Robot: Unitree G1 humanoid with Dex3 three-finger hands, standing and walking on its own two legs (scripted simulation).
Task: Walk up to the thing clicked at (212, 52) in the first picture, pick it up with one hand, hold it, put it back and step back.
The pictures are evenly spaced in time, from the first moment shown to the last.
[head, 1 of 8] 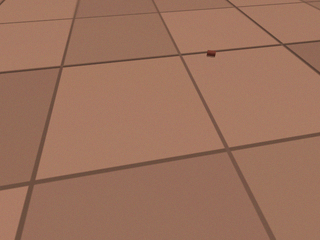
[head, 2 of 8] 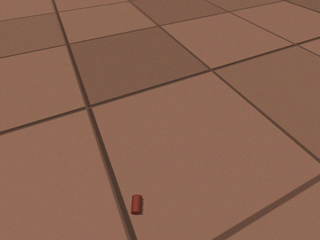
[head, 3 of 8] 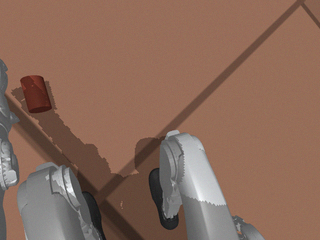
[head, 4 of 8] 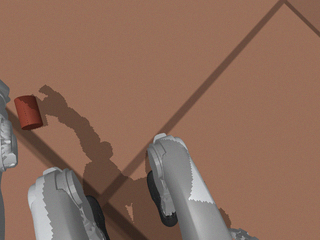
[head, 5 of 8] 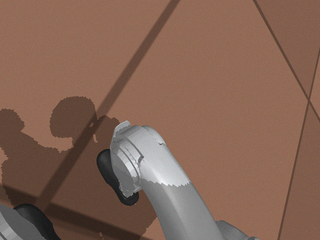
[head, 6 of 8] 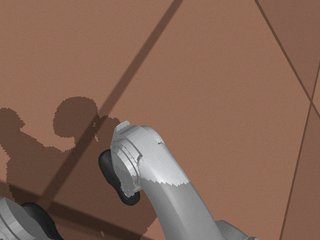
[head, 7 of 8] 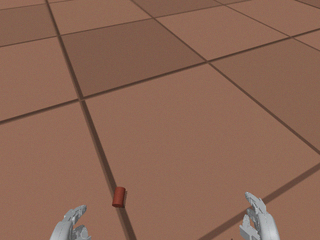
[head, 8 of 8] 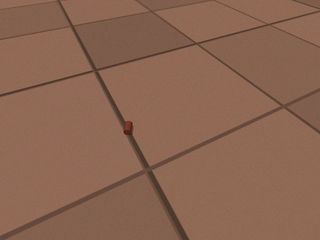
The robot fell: no
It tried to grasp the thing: yes
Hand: left
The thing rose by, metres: 0.00
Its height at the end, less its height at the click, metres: +0.00
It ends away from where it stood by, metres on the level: 0.08
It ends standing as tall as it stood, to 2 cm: yes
